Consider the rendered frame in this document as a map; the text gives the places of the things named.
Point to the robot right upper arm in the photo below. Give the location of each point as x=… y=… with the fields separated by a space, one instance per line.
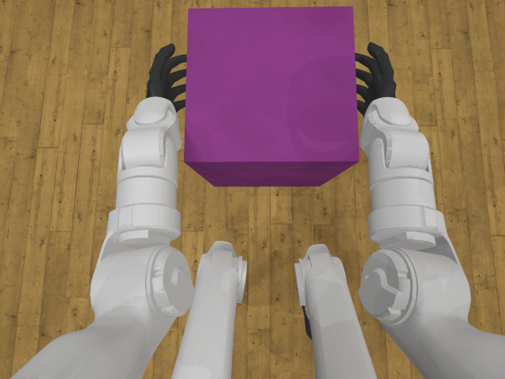
x=422 y=300

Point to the robot left upper arm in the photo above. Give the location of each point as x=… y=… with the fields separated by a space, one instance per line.
x=136 y=296

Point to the left robot hand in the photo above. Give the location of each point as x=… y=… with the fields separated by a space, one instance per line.
x=161 y=80

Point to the right robot hand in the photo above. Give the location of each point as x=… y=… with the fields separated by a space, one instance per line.
x=380 y=81

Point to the robot left thigh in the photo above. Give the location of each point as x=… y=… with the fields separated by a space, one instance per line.
x=207 y=344

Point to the robot right forearm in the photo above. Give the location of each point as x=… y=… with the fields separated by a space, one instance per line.
x=404 y=211

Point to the right robot foot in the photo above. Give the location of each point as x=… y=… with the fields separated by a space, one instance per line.
x=307 y=324

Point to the robot left forearm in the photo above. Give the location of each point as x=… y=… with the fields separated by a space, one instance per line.
x=146 y=212

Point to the carton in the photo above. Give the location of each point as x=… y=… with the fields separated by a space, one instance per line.
x=271 y=95

